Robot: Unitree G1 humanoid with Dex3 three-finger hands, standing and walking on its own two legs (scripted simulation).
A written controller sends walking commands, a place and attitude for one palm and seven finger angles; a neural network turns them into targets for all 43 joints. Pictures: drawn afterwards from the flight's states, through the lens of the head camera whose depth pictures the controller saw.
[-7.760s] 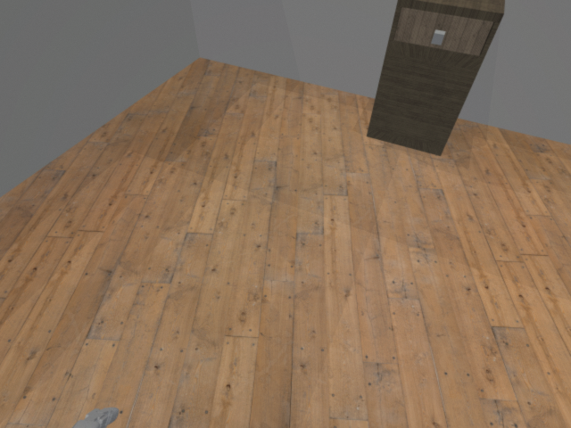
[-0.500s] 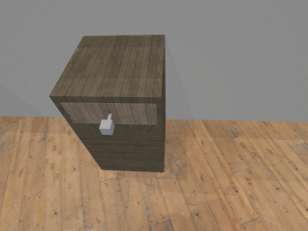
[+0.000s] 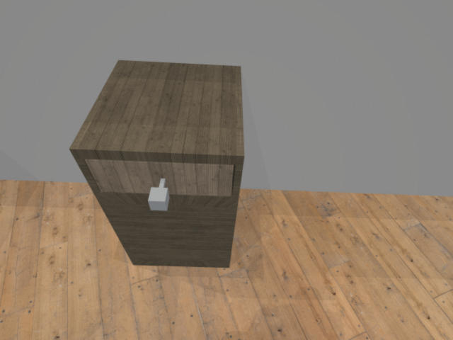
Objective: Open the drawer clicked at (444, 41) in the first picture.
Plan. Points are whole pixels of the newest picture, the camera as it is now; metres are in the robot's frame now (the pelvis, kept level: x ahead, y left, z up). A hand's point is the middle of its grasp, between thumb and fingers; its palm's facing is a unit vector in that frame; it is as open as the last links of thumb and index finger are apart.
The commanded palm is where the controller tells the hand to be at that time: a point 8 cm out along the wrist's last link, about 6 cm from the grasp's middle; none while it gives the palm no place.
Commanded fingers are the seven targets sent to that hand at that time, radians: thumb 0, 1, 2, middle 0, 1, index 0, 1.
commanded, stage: come to a stop and stand still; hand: left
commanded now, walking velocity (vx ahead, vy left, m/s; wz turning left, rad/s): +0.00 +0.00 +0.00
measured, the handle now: (160, 192) +0.49 +0.21 -0.14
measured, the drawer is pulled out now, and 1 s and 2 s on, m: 0.00 0.00 0.00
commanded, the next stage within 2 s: look again from close up in 0.26 s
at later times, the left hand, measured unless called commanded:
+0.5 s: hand out of the picture +0.01 +0.16 -0.18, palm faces +0.03 -0.98 -0.22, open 7.3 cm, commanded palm none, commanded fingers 0.00 0.90 0.90 -0.20 -0.30 -0.20 -0.30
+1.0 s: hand out of the picture +0.00 +0.13 -0.18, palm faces +0.03 -0.98 -0.21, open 7.4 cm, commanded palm +0.09 +0.18 -0.07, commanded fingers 0.00 0.85 0.88 -0.20 -0.33 -0.20 -0.33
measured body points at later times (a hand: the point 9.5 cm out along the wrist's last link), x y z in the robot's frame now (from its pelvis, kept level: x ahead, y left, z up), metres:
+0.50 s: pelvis +0.01 -0.02 -0.01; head +0.04 -0.02 +0.44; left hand +0.01 +0.21 -0.16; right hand +0.01 -0.23 -0.17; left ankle -0.04 +0.11 -0.74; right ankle -0.02 -0.16 -0.74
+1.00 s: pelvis +0.00 -0.04 -0.01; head +0.02 -0.05 +0.44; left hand +0.00 +0.18 -0.16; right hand -0.01 -0.26 -0.17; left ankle -0.04 +0.11 -0.74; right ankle -0.02 -0.16 -0.74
